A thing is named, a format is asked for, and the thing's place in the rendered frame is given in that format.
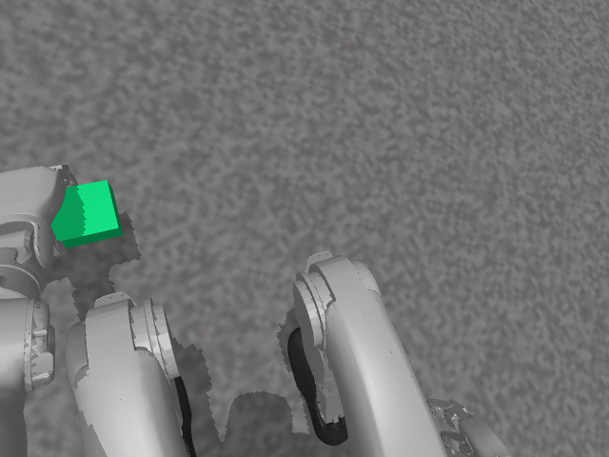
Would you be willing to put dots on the small box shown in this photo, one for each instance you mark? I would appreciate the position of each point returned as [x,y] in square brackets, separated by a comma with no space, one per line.
[88,214]

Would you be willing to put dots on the right robot foot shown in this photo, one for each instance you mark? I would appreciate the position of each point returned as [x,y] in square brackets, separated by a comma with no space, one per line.
[331,434]

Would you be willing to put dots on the left robot foot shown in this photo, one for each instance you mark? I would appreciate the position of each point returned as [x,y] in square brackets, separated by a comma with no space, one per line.
[186,413]

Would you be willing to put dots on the left robot hand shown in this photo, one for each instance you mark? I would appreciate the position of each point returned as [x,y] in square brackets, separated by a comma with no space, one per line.
[36,191]

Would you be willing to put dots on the right robot hand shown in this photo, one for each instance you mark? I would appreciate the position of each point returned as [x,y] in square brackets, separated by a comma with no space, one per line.
[477,438]

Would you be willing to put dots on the left robot arm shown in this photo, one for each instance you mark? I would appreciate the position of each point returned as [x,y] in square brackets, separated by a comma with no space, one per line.
[27,339]

